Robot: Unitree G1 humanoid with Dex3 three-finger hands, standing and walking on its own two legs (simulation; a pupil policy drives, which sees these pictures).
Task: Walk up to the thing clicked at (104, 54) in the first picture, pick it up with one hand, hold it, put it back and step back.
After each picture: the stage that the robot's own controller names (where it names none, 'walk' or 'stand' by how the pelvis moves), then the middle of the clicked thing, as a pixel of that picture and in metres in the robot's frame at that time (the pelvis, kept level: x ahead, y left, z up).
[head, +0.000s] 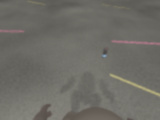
stand; (105, 52) +1.29 -0.30 -0.65
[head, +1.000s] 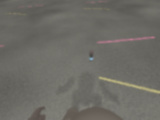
walk; (91, 55) +1.19 +0.06 -0.63
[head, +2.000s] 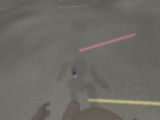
walk; (74, 73) +0.70 +0.29 -0.65
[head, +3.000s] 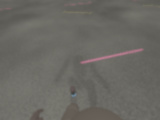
walk; (73, 92) +0.42 +0.22 -0.65
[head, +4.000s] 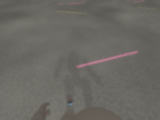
stand; (69, 100) +0.31 +0.19 -0.65
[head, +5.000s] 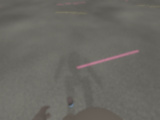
stand; (70, 102) +0.29 +0.19 -0.66
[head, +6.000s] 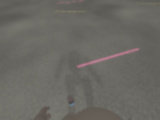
stand; (71, 101) +0.29 +0.20 -0.66
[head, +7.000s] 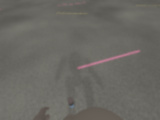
stand; (71, 102) +0.29 +0.19 -0.66
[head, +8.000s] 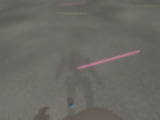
stand; (70, 103) +0.29 +0.20 -0.66
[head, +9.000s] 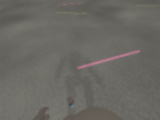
go down; (70, 102) +0.29 +0.19 -0.66
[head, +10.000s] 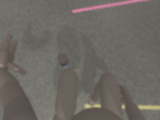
go down; (63, 62) +0.39 +0.20 -0.26
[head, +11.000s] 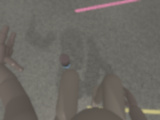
approach; (65, 62) +0.39 +0.20 -0.24
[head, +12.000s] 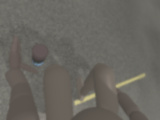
close in; (38, 57) +0.38 +0.24 -0.16
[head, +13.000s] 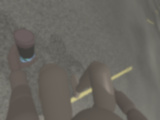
close; (26, 50) +0.41 +0.26 -0.15
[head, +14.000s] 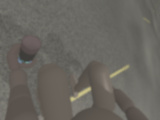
lift; (27, 53) +0.39 +0.25 -0.15
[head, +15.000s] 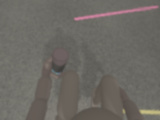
lift; (58, 65) +0.32 +0.22 -0.01
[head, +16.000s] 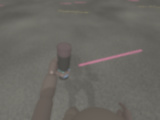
hold; (63, 63) +0.33 +0.17 +0.13
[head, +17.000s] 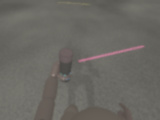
hold; (65, 67) +0.33 +0.17 +0.08
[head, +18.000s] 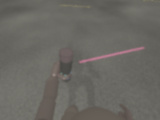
hold; (65, 67) +0.32 +0.17 +0.09
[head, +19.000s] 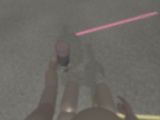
crouch; (63, 59) +0.39 +0.17 +0.01
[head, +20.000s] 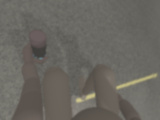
lower; (39, 50) +0.42 +0.23 -0.14
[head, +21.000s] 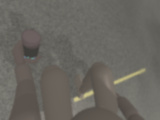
lower; (31, 49) +0.41 +0.26 -0.13
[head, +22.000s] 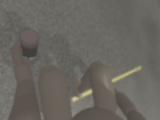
lower; (29, 49) +0.42 +0.26 -0.14
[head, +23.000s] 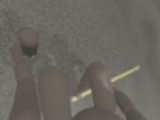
lower; (29, 48) +0.42 +0.25 -0.14
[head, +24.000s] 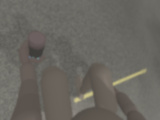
loosen; (36, 50) +0.42 +0.24 -0.13
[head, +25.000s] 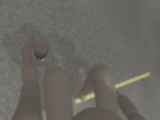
withdraw; (40, 53) +0.41 +0.23 -0.17
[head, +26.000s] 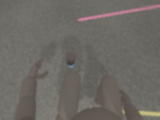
walk; (70, 61) +0.44 +0.18 -0.27
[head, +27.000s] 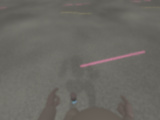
stand; (73, 98) +0.35 +0.15 -0.59
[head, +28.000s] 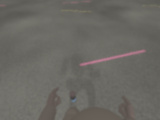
stand; (73, 96) +0.36 +0.16 -0.60
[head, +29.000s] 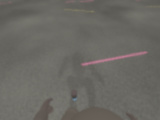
stand; (74, 95) +0.36 +0.15 -0.62
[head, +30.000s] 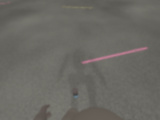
walk; (75, 93) +0.38 +0.16 -0.65
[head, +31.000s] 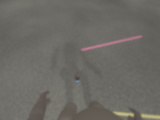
walk; (77, 77) +0.51 +0.10 -0.63
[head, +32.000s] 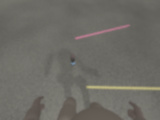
walk; (72, 60) +0.78 +0.23 -0.63
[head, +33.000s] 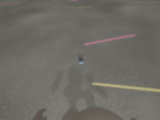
stand; (81, 59) +1.03 +0.20 -0.64
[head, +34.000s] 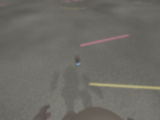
stand; (77, 60) +1.02 +0.21 -0.66
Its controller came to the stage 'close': yes
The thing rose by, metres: 0.73
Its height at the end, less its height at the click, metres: +0.00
